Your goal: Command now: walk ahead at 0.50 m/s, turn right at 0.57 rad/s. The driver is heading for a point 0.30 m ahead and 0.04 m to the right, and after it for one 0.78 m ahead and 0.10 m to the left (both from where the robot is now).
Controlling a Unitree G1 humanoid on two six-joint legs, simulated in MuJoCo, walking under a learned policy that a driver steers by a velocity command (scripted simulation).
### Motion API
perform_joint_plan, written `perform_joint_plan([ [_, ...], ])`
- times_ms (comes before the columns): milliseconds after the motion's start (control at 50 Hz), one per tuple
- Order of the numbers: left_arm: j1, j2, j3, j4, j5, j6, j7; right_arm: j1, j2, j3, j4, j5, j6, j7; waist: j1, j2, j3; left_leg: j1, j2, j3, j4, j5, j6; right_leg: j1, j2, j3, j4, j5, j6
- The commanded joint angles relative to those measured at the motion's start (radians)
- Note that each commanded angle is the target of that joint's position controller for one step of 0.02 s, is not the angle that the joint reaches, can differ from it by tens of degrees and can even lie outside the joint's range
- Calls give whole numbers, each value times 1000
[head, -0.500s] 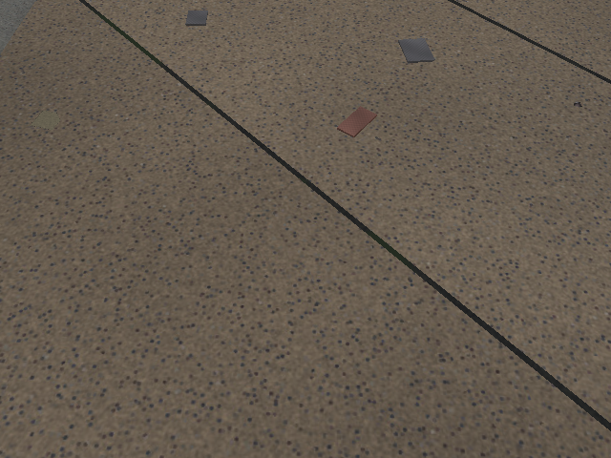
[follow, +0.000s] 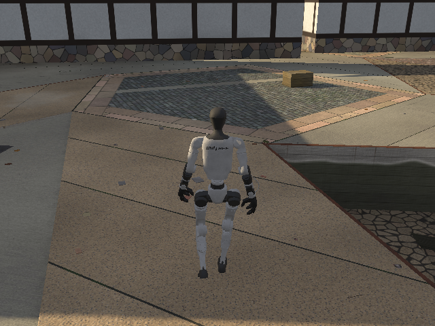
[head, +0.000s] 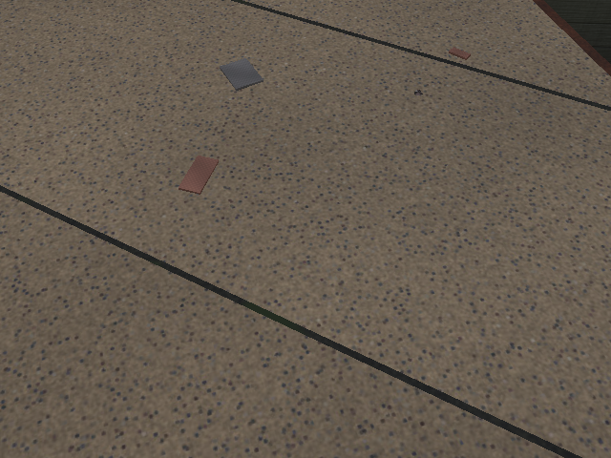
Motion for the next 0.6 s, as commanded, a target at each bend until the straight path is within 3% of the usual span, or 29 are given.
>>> perform_joint_plan([
  [20, 154, 149, 42, 7, -18, -3, 24, -73, -124, -22, -128, 0, -41, 5, 37, 42, -54, -450, 48, -134, 71, 94, 4, 371, -334, 504, -369, 223, -176],
  [60, 124, 116, 27, 0, -28, -24, 28, -37, -111, -20, -124, -33, -2, 7, -9, 23, -68, -336, 62, -140, -17, 104, -23, 274, -263, 403, -379, 356, -147],
  [80, 142, 123, 27, 3, -32, -36, 26, -39, -103, -19, -131, -38, 14, 11, -15, 16, -74, -327, 59, -131, -46, 103, -35, 261, -246, 385, -380, 405, -146],
  [140, 203, 161, 35, 10, -30, -48, 22, -126, -94, -15, -170, -36, 35, 19, 3, -14, -55, -375, 56, -107, -161, 188, -62, 237, -210, 363, -400, 405, -127],
  [220, 294, 162, 34, 14, -28, -42, 20, -290, -106, -11, -231, -30, 39, 22, 66, -50, -32, -466, 38, -108, -333, 323, -70, 310, -197, 395, -398, 385, -87],
  [300, 359, 132, 17, 38, -21, -51, 27, -371, -88, 6, -253, -23, 28, 36, 108, -67, -27, -455, 19, -71, -499, 427, -31, 416, -206, 337, -396, 493, -45],
  [360, 383, 140, 10, 52, -7, -57, 34, -429, -97, 11, -279, -14, 19, 42, 124, -79, -6, -431, -5, -44, -588, 409, 21, 492, -243, 314, -393, 563, -33],
  [420, 332, 167, 9, 54, 4, -64, 44, -312, -129, -2, -251, -8, 11, 37, 47, -98, -35, -243, -69, -28, -657, 296, 89, 512, -267, 251, -297, 861, 4],
  [440, 320, 178, 11, 57, 10, -64, 45, -207, -151, -13, -217, -5, 9, 28, 1, -97, -87, -134, -107, -20, -668, 253, 111, 523, -261, 227, -177, 988, 15],
  [460, 302, 183, 11, 56, 9, -61, 44, -55, -163, -23, -166, -9, 3, 20, -72, -69, -157, 30, -128, -13, -731, 285, 135, 490, -233, 185, 8, 997, 28],
  [480, 298, 162, 1, 35, 4, -65, 43, 104, -208, -38, -130, -27, -2, 9, -133, -12, -250, 268, 10, -180, -735, 233, 187, 316, -200, 154, 266, 747, 43],
  [500, 404, 79, -13, 14, -28, -68, 30, 166, -327, -71, -119, -39, 2, 10, -75, 237, -347, 529, 282, -716, -804, 203, 364, -57, -1, 80, 683, 60, 109],
  [520, 361, 139, -6, 12, 8, -74, 27, 73, -260, -59, -118, 4, 16, 27, -43, 142, -302, 483, 282, -896, -933, 142, 369, -203, -6, 181, 754, -225, 91],
  [540, 266, 146, -5, -15, 11, -78, 22, -30, -216, -49, -142, 14, 20, 32, -14, 73, -143, 332, 257, -732, -940, 79, 349, -257, -75, 200, 741, -141, 89],
  [560, 204, 143, -10, -32, 11, -86, 16, -71, -167, -37, -148, 6, 19, 34, -7, 1, -79, 216, 214, -628, -968, 153, 324, -242, -114, 192, 680, -83, 94],
  [600, 191, 120, -16, -52, 19, -67, 10, -69, -142, -26, -127, 6, 12, 25, 39, 6, -35, 79, 127, -495, -997, 315, 277, -172, -155, 185, 571, -66, 120],
])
